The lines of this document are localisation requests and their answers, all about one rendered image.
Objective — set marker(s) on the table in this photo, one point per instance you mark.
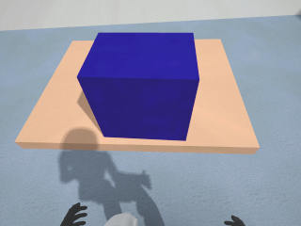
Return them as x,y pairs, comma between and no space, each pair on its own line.
62,119

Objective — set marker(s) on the robot right hand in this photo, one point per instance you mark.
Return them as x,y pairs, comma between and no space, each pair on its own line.
237,222

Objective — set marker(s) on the robot left thigh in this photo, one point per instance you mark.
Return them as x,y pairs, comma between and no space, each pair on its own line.
123,219

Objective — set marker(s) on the robot left hand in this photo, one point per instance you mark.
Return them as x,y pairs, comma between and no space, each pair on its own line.
70,218

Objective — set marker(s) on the carton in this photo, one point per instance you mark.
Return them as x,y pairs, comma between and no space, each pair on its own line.
142,84

